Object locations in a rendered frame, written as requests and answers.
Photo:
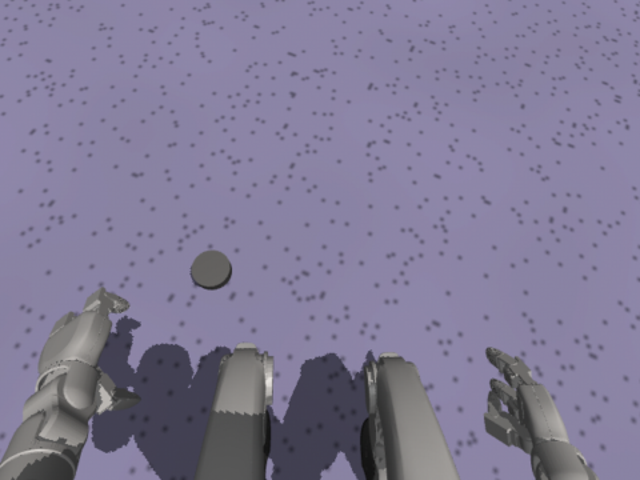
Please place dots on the right robot hand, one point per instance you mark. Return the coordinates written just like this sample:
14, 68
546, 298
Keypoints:
534, 417

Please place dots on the right robot foot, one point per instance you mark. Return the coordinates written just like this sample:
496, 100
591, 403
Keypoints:
367, 459

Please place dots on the tin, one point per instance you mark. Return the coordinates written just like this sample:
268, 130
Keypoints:
211, 270

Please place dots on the right robot arm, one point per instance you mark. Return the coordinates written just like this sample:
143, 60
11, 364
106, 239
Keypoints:
558, 460

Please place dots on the left robot arm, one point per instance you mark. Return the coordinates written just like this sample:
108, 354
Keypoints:
48, 443

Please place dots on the left robot hand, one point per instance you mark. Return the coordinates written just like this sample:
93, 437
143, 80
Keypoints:
83, 338

